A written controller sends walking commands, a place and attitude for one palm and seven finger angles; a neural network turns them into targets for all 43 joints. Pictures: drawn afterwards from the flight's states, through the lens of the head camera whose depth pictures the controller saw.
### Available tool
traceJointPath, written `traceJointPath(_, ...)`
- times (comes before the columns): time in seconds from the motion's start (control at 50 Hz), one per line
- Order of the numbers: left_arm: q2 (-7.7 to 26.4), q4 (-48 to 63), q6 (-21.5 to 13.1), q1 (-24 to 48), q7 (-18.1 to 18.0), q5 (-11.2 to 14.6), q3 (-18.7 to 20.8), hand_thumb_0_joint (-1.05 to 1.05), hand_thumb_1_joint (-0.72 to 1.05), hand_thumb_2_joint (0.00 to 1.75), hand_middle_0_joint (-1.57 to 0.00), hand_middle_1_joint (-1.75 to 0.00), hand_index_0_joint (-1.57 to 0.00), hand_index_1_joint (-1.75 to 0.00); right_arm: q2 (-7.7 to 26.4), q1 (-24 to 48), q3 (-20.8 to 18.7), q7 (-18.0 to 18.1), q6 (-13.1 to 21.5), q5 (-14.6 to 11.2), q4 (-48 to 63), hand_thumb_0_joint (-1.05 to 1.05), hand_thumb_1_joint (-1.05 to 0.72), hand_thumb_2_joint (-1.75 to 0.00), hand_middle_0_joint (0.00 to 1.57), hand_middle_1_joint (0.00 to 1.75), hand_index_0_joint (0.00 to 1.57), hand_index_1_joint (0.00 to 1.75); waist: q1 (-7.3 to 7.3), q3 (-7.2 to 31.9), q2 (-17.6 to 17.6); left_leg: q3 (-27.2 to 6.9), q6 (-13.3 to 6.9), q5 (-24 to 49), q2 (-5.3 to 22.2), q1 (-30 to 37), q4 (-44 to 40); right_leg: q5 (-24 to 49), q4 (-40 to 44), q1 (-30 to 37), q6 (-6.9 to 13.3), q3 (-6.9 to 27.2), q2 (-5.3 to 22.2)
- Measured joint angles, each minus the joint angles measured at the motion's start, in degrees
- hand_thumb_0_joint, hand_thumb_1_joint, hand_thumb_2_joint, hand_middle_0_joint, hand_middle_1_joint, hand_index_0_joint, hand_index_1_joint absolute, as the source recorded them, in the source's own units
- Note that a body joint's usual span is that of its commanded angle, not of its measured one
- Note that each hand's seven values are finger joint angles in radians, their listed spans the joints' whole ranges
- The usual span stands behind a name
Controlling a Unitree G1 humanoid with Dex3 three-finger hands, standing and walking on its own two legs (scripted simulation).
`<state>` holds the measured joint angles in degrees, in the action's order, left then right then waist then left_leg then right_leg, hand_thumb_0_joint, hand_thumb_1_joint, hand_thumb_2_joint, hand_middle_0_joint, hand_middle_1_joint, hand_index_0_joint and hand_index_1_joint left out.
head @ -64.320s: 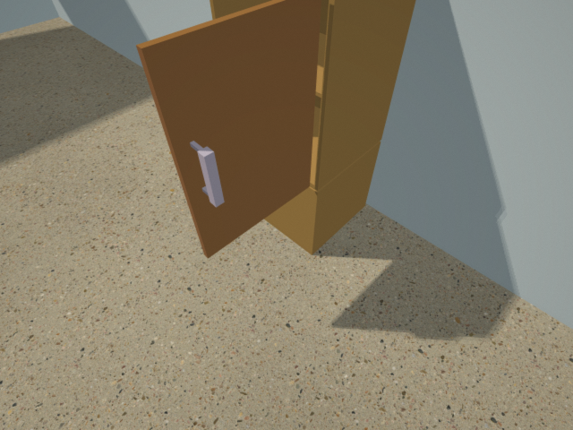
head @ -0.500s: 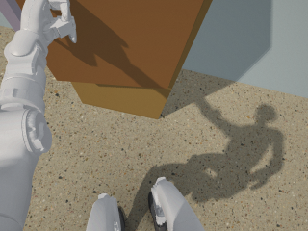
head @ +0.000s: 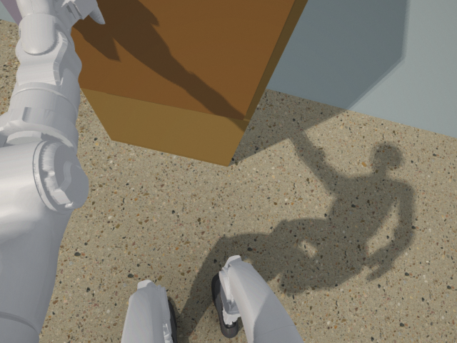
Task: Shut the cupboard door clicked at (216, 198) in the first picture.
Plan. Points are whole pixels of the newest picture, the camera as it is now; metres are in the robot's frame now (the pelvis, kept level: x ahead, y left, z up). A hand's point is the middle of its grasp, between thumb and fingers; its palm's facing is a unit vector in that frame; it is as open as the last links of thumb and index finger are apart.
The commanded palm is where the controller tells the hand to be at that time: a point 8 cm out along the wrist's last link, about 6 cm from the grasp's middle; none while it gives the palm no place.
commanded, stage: pull the fist back off the door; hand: left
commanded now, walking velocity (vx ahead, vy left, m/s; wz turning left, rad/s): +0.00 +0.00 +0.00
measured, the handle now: out of the picture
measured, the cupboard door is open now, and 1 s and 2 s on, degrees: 3 3 3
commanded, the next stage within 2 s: draw the hand back to the body in 0.72 s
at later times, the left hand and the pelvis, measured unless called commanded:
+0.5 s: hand (87, 41) +0.55 +0.10 +0.09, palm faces +0.11 -0.99 -0.04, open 3.1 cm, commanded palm +0.51 +0.14 +0.10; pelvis +0.01 -0.01 +0.04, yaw +1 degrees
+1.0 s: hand (77, 58) +0.50 +0.10 +0.12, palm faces +0.13 -0.99 -0.04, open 3.1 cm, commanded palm +0.44 +0.16 +0.13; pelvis +0.01 +0.00 +0.05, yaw +0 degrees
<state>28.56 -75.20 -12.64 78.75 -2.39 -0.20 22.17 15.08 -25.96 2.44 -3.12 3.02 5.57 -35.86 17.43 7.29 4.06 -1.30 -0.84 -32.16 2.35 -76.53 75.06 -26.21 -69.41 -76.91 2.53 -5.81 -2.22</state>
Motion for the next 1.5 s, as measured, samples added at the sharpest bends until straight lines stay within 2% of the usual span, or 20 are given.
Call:
traceJointPath(0.04, -2.2, 2.2, -2.4, -2.9, -6.3, -3.3, -0.7, 0.03, 0.87, 0.90, -1.30, -1.50, -1.30, -1.50, -0.5, -0.5, -0.3, -1.7, -0.1, 0.9, 0.3, 0.00, -0.91, -0.90, 0.20, 0.30, 0.20, 0.30, -0.30, 0.4, 0.2, 0.3, 0.1, 0.2, 0.0, 0.4, -0.6, 0.1, 0.3, 0.2, 0.1, 0.3, 0.0)
traceJointPath(0.06, -3.0, 3.1, -3.7, -4.4, -8.2, -4.9, -1.5, 0.03, 0.88, 0.90, -1.30, -1.50, -1.30, -1.50, -0.8, -0.5, -0.5, -2.4, -0.2, 1.1, 0.3, 0.00, -0.91, -0.90, 0.20, 0.30, 0.20, 0.30, -0.43, 0.5, 0.4, 0.4, 0.2, 0.2, 0.0, 0.8, -0.9, 0.1, 0.5, 0.5, 0.1, 0.4, 0.0)
traceJointPath(0.12, -4.9, 4.3, -6.6, -7.5, -9.6, -7.1, -2.8, 0.03, 0.89, 0.90, -1.30, -1.50, -1.30, -1.50, -1.7, -0.2, -0.8, -3.6, -1.1, 1.1, -0.5, 0.00, -0.91, -0.90, 0.20, 0.30, 0.20, 0.30, -0.77, 0.2, 0.5, 0.9, 0.2, 0.4, -0.1, 3.1, -2.3, 0.1, 1.3, 2.4, 0.2, 0.9, 0.0)
traceJointPath(0.24, -6.4, 0.0, -6.7, -9.1, -6.9, -4.7, 0.4, 0.02, 0.89, 0.90, -1.30, -1.50, -1.30, -1.50, -2.0, -0.1, -0.5, -2.7, -2.4, -0.4, -0.5, 0.00, -0.91, -0.90, 0.20, 0.30, 0.20, 0.30, -1.02, 0.3, 0.8, 1.6, 0.4, 1.4, 0.1, 9.0, -6.6, 0.9, 4.8, 7.7, 0.4, 1.7, -0.4)
traceJointPath(0.32, -6.4, 0.2, -9.4, -12.3, -7.1, -3.8, 1.7, 0.02, 0.90, 0.90, -1.30, -1.50, -1.30, -1.50, -1.4, -0.8, -1.0, -2.3, -2.0, -0.6, 0.4, 0.00, -0.91, -0.90, 0.20, 0.30, 0.20, 0.30, -1.84, 1.0, 0.7, 2.3, 0.5, 1.8, 0.2, 12.2, -8.9, 1.2, 6.5, 10.4, 0.5, 2.4, -0.6)
traceJointPath(0.38, -6.7, 1.0, -11.8, -15.3, -6.4, -3.6, 0.0, 0.02, 0.90, 0.90, -1.30, -1.50, -1.30, -1.50, -0.8, -0.9, -1.5, -2.5, -1.9, -0.9, 0.1, 0.00, -0.91, -0.90, 0.20, 0.30, 0.20, 0.30, -3.03, 1.2, 0.3, 2.4, 0.6, 1.9, 0.1, 13.8, -9.7, 1.1, 6.9, 11.9, 0.5, 2.6, -0.5)
traceJointPath(0.44, -7.9, 2.1, -12.7, -18.4, -4.7, -2.2, -2.1, 0.02, 0.90, 0.90, -1.30, -1.50, -1.30, -1.50, -0.3, -0.5, -2.1, -2.5, -2.3, -1.4, -0.3, 0.00, -0.91, -0.90, 0.20, 0.30, 0.20, 0.30, -4.36, 1.1, -0.5, 2.2, 0.6, 2.1, -0.3, 15.0, -10.2, 0.9, 7.2, 13.1, 0.5, 2.4, -0.2)
traceJointPath(0.5, -10.4, 4.9, -13.1, -22.1, -3.3, 0.3, -4.2, 0.02, 0.90, 0.90, -1.30, -1.50, -1.30, -1.50, 0.1, 0.4, -2.9, -2.1, -2.5, -1.8, -0.5, 0.01, -0.91, -0.90, 0.20, 0.30, 0.20, 0.30, -5.69, 0.7, -1.2, 1.9, 0.6, 2.4, -0.7, 15.9, -10.7, 1.0, 7.5, 14.2, 0.5, 2.1, 0.3)
traceJointPath(0.56, -13.7, 9.1, -15.1, -26.1, -3.0, 2.2, -6.1, 0.02, 0.90, 0.90, -1.30, -1.50, -1.30, -1.50, 0.5, 1.6, -3.9, -1.7, -2.4, -1.8, -0.9, 0.01, -0.91, -0.90, 0.20, 0.30, 0.20, 0.30, -6.87, 0.6, -1.8, 1.5, 0.5, 2.6, -1.1, 16.5, -10.8, 1.0, 7.8, 15.1, 0.4, 1.8, 0.6)
traceJointPath(0.62, -16.5, 12.0, -17.3, -28.8, -3.8, 2.2, -8.3, 0.02, 0.90, 0.90, -1.30, -1.50, -1.30, -1.50, 0.8, 3.2, -4.6, -1.4, -2.2, -1.8, -1.3, 0.01, -0.91, -0.90, 0.20, 0.30, 0.20, 0.30, -7.55, 0.8, -2.0, 1.3, 0.4, 2.5, -1.4, 17.2, -10.6, 0.8, 7.7, 15.9, 0.2, 1.6, 1.0)
traceJointPath(0.7, -18.5, 12.0, -18.5, -29.4, -5.5, 0.3, -10.8, 0.02, 0.90, 0.90, -1.30, -1.50, -1.30, -1.50, 0.7, 5.6, -4.8, -1.1, -2.6, -1.8, -1.6, 0.01, -0.91, -0.90, 0.20, 0.30, 0.20, 0.30, -7.77, 1.4, -1.9, 1.3, 0.1, 2.2, -1.8, 18.1, -10.3, 0.4, 7.3, 17.0, -0.1, 1.6, 1.3)
traceJointPath(0.78, -18.7, 8.1, -17.4, -26.8, -7.5, -1.1, -11.1, 0.02, 0.90, 0.90, -1.30, -1.50, -1.30, -1.50, 0.0, 7.4, -4.1, -0.8, -3.1, -1.9, -1.2, 0.01, -0.91, -0.90, 0.20, 0.30, 0.20, 0.30, -7.29, 1.6, -1.6, 1.7, -0.2, 2.4, -2.1, 18.8, -10.3, 0.5, 7.1, 17.5, -0.4, 2.0, 1.6)
traceJointPath(0.86, -17.9, 4.6, -16.5, -24.1, -8.6, -1.0, -8.8, 0.02, 0.90, 0.90, -1.30, -1.50, -1.30, -1.50, -1.0, 8.0, -2.9, -0.6, -3.2, -1.8, -0.6, 0.00, -0.91, -0.90, 0.20, 0.30, 0.20, 0.30, -6.67, 1.4, -1.5, 2.3, -0.4, 2.7, -2.1, 18.6, -10.4, 0.9, 6.9, 16.9, -0.6, 2.6, 1.7)
traceJointPath(0.92, -17.2, 6.7, -17.0, -25.2, -8.2, -0.9, -6.2, 0.02, 0.90, 0.90, -1.30, -1.50, -1.30, -1.50, -1.8, 7.2, -2.4, -0.5, -3.4, -1.8, 0.0, 0.01, -0.91, -0.90, 0.20, 0.30, 0.20, 0.30, -6.77, 1.3, -1.7, 3.1, -0.5, 2.9, -1.9, 18.5, -10.6, 1.3, 6.8, 16.4, -0.6, 3.4, 1.4)
traceJointPath(1.02, -16.6, 18.0, -17.1, -35.7, -5.3, 0.6, -6.5, 0.02, 0.90, 0.90, -1.30, -1.50, -1.30, -1.50, -2.1, 4.1, -2.8, -0.4, -4.6, -2.8, 0.6, 0.01, -0.91, -0.90, 0.20, 0.30, 0.20, 0.30, -9.11, 1.1, -1.0, 4.5, -0.5, 3.4, -1.5, 22.8, -13.6, 2.0, 9.2, 19.9, -0.8, 4.8, 0.8)
traceJointPath(1.12, -17.9, 29.0, -11.5, -47.5, -1.8, 5.4, -10.1, 0.02, 0.90, 0.90, -1.30, -1.50, -1.30, -1.50, -1.6, 1.9, -2.8, 0.9, -5.5, -5.2, 0.5, 0.01, -0.91, -0.90, 0.20, 0.30, 0.20, 0.30, -12.04, 0.4, -0.4, 4.4, -0.6, 5.2, -1.5, 31.7, -19.9, 3.6, 15.5, 28.9, -0.9, 4.8, 0.7)
traceJointPath(1.2, -19.3, 35.7, -9.3, -53.1, -0.7, 7.6, -13.1, 0.02, 0.90, 0.90, -1.30, -1.50, -1.30, -1.50, -1.1, 2.5, -2.8, 2.5, -4.1, -6.3, 0.2, 0.01, -0.91, -0.90, 0.20, 0.30, 0.20, 0.30, -13.34, -0.1, -1.2, 3.2, -0.4, 6.8, -1.8, 37.8, -24.1, 4.9, 20.2, 35.7, -0.8, 3.7, 0.8)
traceJointPath(1.32, -19.3, 43.1, -7.7, -59.0, 1.2, 6.7, -16.2, 0.02, 0.90, 0.90, -1.29, -1.49, -1.29, -1.49, 0.4, 7.2, -3.3, 3.6, -2.0, -7.1, 1.6, 0.01, -0.91, -0.90, 0.20, 0.30, 0.20, 0.30, -14.16, -0.5, -1.8, 2.7, -0.2, 7.9, -2.0, 43.4, -27.3, 6.0, 23.6, 41.6, -0.7, 3.4, 0.9)
traceJointPath(1.36, -19.2, 45.8, -5.8, -62.1, 2.2, 7.3, -16.4, 0.02, 0.90, 0.90, -1.28, -1.47, -1.28, -1.47, 0.7, 8.8, -3.2, 3.9, -1.7, -7.5, 2.7, 0.01, -0.91, -0.90, 0.20, 0.30, 0.20, 0.30, -14.61, -0.7, -1.7, 3.1, -0.3, 8.3, -2.1, 45.5, -28.7, 6.3, 24.5, 43.4, -0.7, 3.8, 1.0)
traceJointPath(1.5, -15.2, 59.6, 2.4, -74.6, -0.6, 3.9, -18.7, 0.02, 0.90, 0.90, -1.16, -1.34, -1.16, -1.34, -1.2, 13.6, -2.5, 7.1, -4.1, -8.4, 5.2, 0.01, -0.91, -0.90, 0.20, 0.30, 0.20, 0.30, -16.33, -3.1, -1.4, 3.5, -0.3, 11.3, -2.7, 56.4, -37.3, 8.2, 31.4, 53.6, -0.9, 4.4, 1.4)
